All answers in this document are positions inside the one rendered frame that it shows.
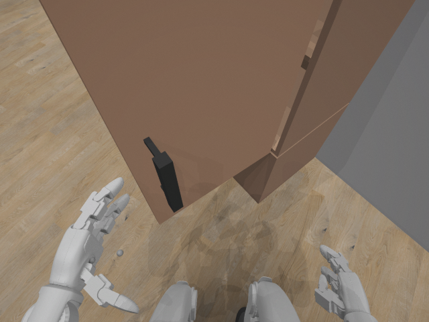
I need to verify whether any robot left forearm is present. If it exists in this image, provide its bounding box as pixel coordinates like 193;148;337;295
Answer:
21;284;84;322

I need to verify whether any robot left hand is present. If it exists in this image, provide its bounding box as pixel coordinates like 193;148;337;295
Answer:
49;177;139;314

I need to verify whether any right robot shin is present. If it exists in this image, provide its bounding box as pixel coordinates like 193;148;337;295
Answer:
244;276;272;322

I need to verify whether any robot right hand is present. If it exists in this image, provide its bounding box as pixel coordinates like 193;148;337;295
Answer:
315;245;371;320

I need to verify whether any cupboard door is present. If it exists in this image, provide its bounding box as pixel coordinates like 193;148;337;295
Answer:
39;0;324;224

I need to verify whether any right robot thigh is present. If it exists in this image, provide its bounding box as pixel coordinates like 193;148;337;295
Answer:
247;281;300;322

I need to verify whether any handle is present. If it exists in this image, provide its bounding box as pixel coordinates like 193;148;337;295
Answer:
144;137;183;213

